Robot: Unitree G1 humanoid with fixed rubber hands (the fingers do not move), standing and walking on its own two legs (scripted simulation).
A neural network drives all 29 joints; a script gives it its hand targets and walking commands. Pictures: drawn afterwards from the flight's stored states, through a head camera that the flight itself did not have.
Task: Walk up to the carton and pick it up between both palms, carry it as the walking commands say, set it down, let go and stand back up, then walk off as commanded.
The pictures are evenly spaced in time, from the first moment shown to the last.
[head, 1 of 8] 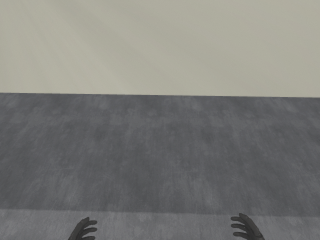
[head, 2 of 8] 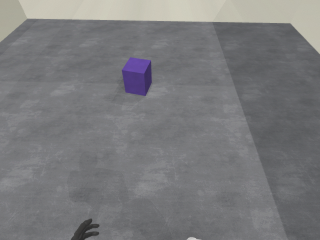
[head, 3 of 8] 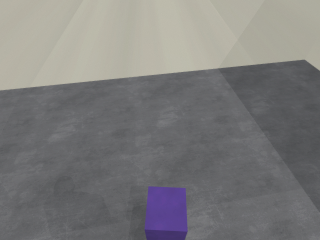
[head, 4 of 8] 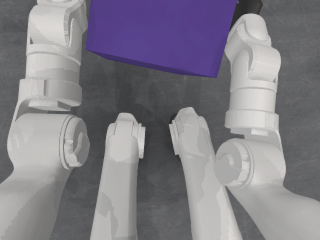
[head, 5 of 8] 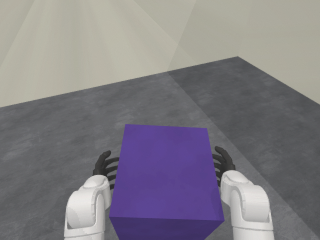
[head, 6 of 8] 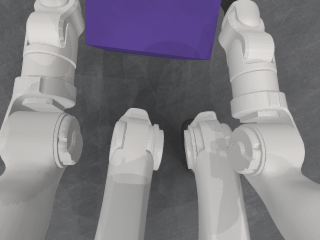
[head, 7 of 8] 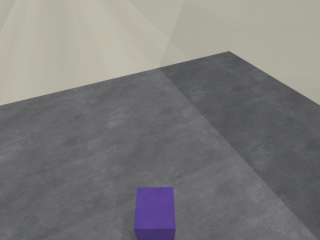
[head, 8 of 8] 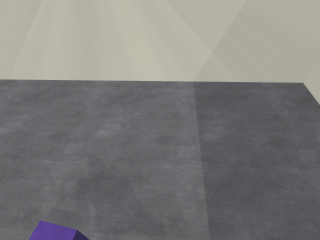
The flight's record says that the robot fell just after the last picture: no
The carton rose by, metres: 0.69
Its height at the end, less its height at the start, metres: +0.00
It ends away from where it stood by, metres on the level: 0.19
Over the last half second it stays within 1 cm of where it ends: yes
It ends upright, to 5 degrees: yes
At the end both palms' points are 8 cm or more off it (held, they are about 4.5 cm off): yes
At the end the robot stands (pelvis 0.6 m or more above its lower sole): yes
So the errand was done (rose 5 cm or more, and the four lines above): yes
